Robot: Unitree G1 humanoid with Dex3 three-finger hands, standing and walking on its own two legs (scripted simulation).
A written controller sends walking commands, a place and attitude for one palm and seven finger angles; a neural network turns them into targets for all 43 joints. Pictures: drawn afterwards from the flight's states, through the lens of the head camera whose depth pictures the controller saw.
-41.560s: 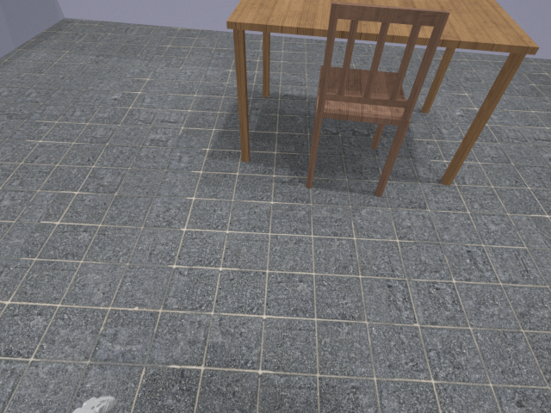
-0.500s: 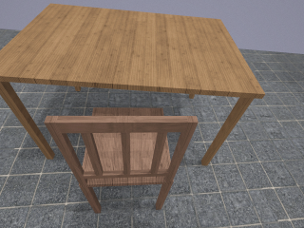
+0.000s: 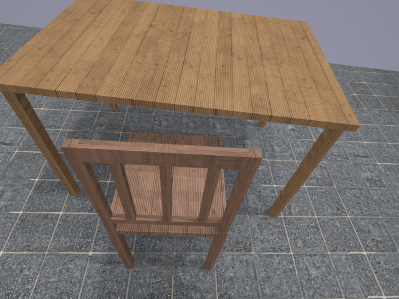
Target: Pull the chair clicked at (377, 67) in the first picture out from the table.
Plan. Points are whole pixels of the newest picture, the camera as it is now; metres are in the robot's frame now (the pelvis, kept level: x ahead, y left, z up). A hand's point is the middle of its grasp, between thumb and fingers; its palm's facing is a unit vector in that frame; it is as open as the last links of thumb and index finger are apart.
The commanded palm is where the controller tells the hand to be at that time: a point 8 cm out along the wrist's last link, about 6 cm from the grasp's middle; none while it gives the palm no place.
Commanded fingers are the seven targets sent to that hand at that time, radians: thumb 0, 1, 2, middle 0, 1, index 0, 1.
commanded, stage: shuffle to correct the standing spot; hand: left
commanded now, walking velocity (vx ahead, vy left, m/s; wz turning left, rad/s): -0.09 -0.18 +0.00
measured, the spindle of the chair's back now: (166, 195) +0.37 +0.10 -0.08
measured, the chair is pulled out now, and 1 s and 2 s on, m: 0.17 0.17 0.17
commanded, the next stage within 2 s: come to a stop and stand still in 0.54 s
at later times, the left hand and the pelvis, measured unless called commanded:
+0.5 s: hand out of the picture +0.01 +0.13 -0.19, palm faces +0.05 -0.99 -0.16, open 7.3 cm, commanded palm none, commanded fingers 0.00 0.90 0.90 -0.20 -0.30 -0.20 -0.30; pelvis -0.03 -0.05 +0.00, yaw +3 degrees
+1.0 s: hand out of the picture -0.03 +0.06 -0.18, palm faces +0.02 -0.98 -0.17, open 7.2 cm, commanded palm none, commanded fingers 0.00 0.90 0.90 -0.20 -0.30 -0.20 -0.30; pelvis -0.08 -0.12 -0.01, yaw +2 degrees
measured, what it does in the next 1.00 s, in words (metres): steps to the right: left foot, then right foot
